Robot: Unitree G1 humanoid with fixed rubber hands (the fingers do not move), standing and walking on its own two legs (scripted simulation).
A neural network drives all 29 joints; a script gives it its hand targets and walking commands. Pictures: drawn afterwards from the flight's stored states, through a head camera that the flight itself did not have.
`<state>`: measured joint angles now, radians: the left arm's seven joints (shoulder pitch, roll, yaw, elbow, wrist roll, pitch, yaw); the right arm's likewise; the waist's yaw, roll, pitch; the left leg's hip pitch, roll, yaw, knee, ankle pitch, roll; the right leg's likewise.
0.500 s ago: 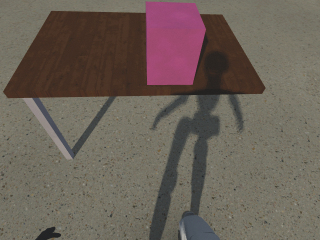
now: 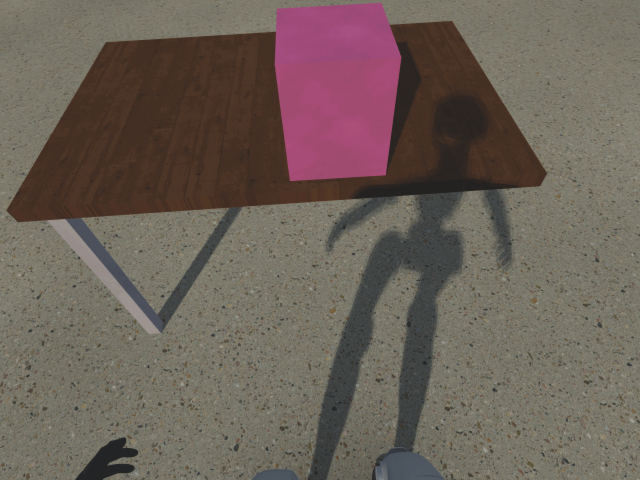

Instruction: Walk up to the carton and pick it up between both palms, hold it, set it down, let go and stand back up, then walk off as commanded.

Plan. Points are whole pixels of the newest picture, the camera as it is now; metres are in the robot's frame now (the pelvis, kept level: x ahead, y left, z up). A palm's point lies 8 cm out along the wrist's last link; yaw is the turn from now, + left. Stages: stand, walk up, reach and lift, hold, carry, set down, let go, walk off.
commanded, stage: walk up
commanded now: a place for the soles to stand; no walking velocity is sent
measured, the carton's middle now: (333, 95) +0.78 +0.01 +0.04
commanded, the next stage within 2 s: none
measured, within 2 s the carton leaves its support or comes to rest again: neither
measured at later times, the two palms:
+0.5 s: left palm out of the picture +0.10 +0.32 -0.07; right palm out of the picture +0.04 -0.30 -0.08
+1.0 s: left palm out of the picture +0.12 +0.31 -0.07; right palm out of the picture +0.07 -0.32 -0.08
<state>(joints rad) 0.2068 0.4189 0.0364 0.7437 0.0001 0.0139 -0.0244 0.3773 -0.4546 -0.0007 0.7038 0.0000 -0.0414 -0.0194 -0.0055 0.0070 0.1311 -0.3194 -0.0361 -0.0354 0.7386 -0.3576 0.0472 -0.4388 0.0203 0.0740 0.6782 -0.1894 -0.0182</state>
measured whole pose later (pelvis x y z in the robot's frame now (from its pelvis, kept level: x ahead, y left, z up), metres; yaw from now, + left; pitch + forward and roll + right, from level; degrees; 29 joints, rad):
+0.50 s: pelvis -0.02 +0.01 +0.01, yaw -1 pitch -2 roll -1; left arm 0.19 0.43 0.04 0.79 0.00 0.01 -0.03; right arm 0.36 -0.42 0.00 0.72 0.00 -0.06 -0.02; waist 0.00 0.02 0.03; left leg -0.37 -0.02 -0.03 0.70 -0.33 0.02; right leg -0.37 0.01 0.08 0.66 -0.28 0.00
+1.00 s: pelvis +0.00 -0.01 +0.01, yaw -1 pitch +0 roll +0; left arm 0.19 0.42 0.04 0.82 0.00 0.00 -0.03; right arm 0.36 -0.43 0.00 0.72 0.00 -0.06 -0.01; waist 0.00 0.01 0.03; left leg -0.35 -0.02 -0.03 0.65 -0.31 0.01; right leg -0.37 0.01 0.08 0.66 -0.30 0.00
